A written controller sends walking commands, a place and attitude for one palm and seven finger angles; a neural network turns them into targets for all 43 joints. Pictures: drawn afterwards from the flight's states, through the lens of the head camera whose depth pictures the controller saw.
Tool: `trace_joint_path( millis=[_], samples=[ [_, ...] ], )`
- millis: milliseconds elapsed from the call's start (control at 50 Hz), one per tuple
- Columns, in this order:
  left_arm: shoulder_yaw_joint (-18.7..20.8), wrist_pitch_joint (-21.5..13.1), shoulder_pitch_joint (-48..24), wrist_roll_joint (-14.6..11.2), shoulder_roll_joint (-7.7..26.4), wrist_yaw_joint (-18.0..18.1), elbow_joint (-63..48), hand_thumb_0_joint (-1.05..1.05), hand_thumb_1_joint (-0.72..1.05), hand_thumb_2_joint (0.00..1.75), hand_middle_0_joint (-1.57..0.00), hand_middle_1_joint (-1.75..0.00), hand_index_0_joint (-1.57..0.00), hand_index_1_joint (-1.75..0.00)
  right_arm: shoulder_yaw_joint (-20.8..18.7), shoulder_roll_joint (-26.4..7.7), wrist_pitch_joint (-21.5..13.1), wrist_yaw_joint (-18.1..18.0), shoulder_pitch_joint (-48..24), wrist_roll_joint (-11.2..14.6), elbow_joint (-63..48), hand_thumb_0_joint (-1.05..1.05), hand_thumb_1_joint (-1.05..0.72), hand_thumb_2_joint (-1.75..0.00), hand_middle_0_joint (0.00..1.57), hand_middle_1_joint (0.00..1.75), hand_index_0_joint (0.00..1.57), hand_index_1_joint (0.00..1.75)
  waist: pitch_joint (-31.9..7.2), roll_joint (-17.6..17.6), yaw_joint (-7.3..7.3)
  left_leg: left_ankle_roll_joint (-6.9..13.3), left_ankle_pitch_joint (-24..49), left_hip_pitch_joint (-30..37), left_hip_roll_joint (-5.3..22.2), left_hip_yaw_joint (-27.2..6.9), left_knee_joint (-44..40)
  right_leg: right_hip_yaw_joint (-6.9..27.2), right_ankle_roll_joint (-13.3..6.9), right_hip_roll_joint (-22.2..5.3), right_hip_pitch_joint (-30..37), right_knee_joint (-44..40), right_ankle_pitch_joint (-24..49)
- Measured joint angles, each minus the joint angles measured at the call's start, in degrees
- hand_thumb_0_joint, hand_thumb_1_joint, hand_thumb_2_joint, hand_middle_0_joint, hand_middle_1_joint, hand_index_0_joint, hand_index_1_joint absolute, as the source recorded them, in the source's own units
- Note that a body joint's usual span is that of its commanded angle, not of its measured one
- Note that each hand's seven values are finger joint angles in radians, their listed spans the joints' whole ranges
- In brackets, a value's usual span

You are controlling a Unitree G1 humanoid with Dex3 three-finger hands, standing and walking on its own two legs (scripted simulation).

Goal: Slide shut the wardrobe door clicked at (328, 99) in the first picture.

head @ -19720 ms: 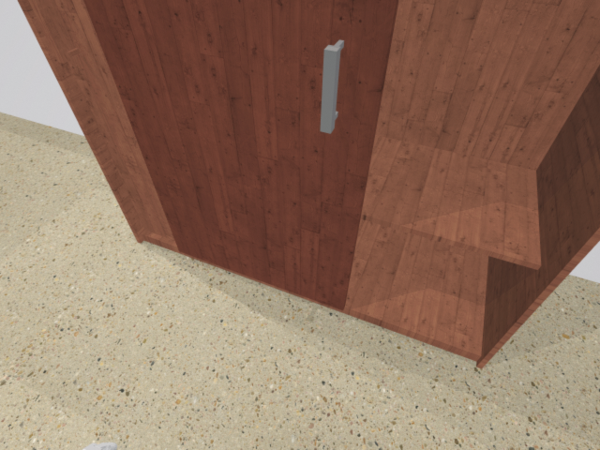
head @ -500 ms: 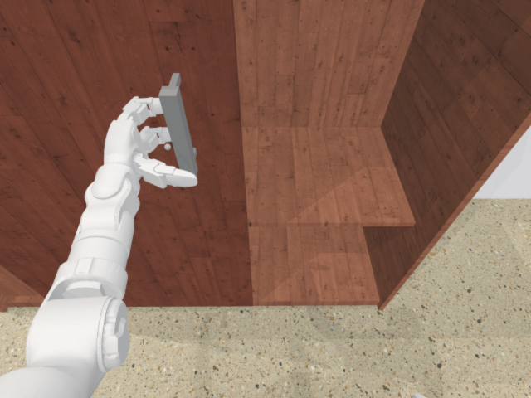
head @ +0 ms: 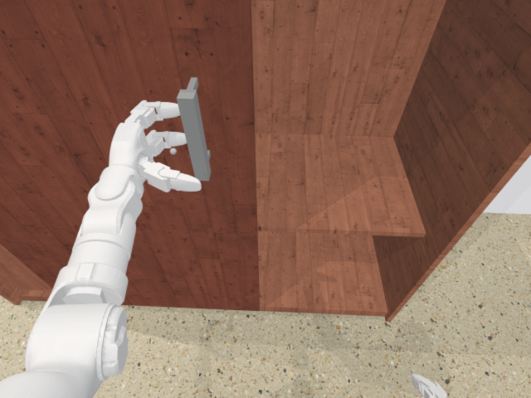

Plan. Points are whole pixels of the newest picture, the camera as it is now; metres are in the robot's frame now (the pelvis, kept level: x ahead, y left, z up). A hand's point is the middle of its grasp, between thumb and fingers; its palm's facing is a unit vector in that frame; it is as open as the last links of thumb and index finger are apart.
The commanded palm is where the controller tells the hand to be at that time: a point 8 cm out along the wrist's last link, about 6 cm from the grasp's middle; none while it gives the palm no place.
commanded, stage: move the hooked fingers beside the handle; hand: left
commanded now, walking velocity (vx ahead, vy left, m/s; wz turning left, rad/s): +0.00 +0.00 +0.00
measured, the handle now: (198, 131) +0.50 +0.12 +0.14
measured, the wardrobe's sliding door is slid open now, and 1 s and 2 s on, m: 0.49 0.49 0.49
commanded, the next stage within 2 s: feel for the door with the fingertips in 2.00 s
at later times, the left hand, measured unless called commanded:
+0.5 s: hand (167, 147) +0.45 +0.16 +0.15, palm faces +0.00 -1.00 -0.01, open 14.0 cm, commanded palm +0.43 +0.22 +0.14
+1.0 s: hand (154, 146) +0.45 +0.19 +0.14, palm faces +0.00 -1.00 +0.00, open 14.0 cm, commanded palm +0.43 +0.24 +0.14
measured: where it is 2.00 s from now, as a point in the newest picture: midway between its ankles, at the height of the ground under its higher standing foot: outside the picture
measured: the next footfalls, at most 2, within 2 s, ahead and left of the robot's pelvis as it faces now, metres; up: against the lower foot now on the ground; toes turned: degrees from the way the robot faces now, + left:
none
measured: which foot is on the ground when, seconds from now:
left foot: down 0.00-1.00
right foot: down 0.00-1.00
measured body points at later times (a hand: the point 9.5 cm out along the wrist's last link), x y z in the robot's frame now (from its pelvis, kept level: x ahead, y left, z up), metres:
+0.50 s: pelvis +0.00 +0.01 +0.00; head +0.03 +0.00 +0.45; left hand +0.45 +0.22 +0.15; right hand +0.06 -0.26 -0.12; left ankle +0.01 +0.12 -0.74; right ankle +0.00 -0.10 -0.74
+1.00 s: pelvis +0.00 +0.01 +0.00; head +0.04 +0.01 +0.45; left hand +0.45 +0.24 +0.15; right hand +0.08 -0.26 -0.12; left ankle +0.01 +0.12 -0.74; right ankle +0.00 -0.10 -0.74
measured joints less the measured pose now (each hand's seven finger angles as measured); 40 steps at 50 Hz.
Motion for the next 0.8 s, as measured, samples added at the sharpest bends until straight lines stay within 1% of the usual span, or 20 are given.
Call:
trace_joint_path(
  millis=[100,160,240,300,400,480,540,700,800],
  samples=[
    [1.38,-0.94,-1.96,0.60,0.40,0.31,3.34,-0.01,-0.50,0.30,-0.30,-1.20,-0.30,-1.20,0.34,0.24,-0.13,0.11,0.47,-0.34,0.31,0.01,-0.90,-0.89,0.20,0.30,0.20,0.30,0.03,-0.11,-0.81,0.13,0.12,-0.79,-0.02,0.30,0.12,0.31,0.10,-0.05,-1.00,0.30,0.15],
    [2.49,-2.04,-2.40,0.98,1.41,0.19,4.63,-0.01,-0.50,0.30,-0.31,-1.20,-0.30,-1.20,0.42,0.42,-0.25,0.10,1.26,-0.47,0.30,0.01,-0.90,-0.89,0.20,0.30,0.20,0.30,0.14,-0.20,-1.36,0.17,0.06,-1.08,0.11,0.66,0.20,0.68,0.14,0.06,-1.45,0.38,0.25],
    [3.25,-3.18,-2.10,1.10,2.49,-0.40,4.72,-0.01,-0.50,0.30,-0.30,-1.20,-0.30,-1.20,0.17,0.37,-0.32,0.16,2.84,-0.51,0.51,0.01,-0.90,-0.89,0.20,0.30,0.20,0.30,0.21,-0.12,-1.69,0.23,-0.07,-1.30,0.21,1.01,0.24,1.06,0.21,0.15,-1.74,0.26,0.36],
    [3.52,-3.26,-1.40,0.81,2.73,-0.95,4.07,-0.01,-0.50,0.30,-0.30,-1.20,-0.30,-1.20,-0.09,0.19,-0.20,0.15,3.96,-0.45,0.98,0.01,-0.90,-0.89,0.20,0.30,0.20,0.30,0.08,-0.02,-1.67,0.32,-0.15,-1.22,0.20,1.19,0.09,1.25,0.31,0.15,-1.66,-0.01,0.43],
    [3.57,-2.44,-0.40,0.74,2.70,-1.06,2.91,-0.01,-0.50,0.30,-0.30,-1.20,-0.30,-1.20,-0.49,-0.03,0.03,0.12,4.81,-0.42,1.61,0.01,-0.90,-0.89,0.20,0.30,0.20,0.30,-0.11,-0.07,-1.71,0.44,-0.25,-1.02,0.12,1.27,-0.05,1.35,0.45,0.10,-1.39,-0.37,0.48],
    [3.09,-2.38,0.48,0.73,2.19,-0.74,1.58,-0.01,-0.50,0.30,-0.30,-1.20,-0.30,-1.20,-0.69,-0.11,-0.08,0.10,4.66,-0.36,1.71,0.01,-0.90,-0.89,0.20,0.30,0.20,0.30,-0.27,-0.08,-1.62,0.52,-0.33,-0.66,0.05,1.31,-0.17,1.40,0.56,0.05,-0.97,-0.63,0.50],
    [3.56,-2.02,0.09,0.96,2.16,-0.71,2.25,-0.01,-0.50,0.30,-0.30,-1.20,-0.30,-1.20,-0.49,-0.08,-0.06,0.07,3.89,-0.44,1.61,0.01,-0.90,-0.89,0.20,0.30,0.20,0.30,-0.31,-0.23,-1.68,0.57,-0.35,-0.61,0.02,1.31,-0.15,1.41,0.59,0.03,-0.91,-0.63,0.49],
    [4.96,-2.10,-0.23,0.93,4.08,-1.99,3.64,-0.01,-0.50,0.30,-0.31,-1.20,-0.30,-1.20,0.02,0.15,-0.18,-0.17,2.19,-0.42,0.16,0.01,-0.90,-0.89,0.20,0.30,0.20,0.30,-0.41,-0.52,-1.62,0.58,-0.48,-0.88,0.12,1.34,0.19,1.48,0.60,0.11,-1.15,-0.41,0.46],
    [3.70,-2.32,-1.01,0.37,4.78,-2.92,3.92,-0.01,-0.50,0.30,-0.30,-1.20,-0.30,-1.20,-0.02,-0.08,-0.39,-0.37,2.02,-0.27,-0.02,0.01,-0.90,-0.89,0.20,0.30,0.20,0.30,-0.11,-0.45,-1.14,0.63,-0.60,-1.56,-0.09,0.74,0.78,0.91,0.66,-0.10,-1.46,-0.05,0.24]
  ],
)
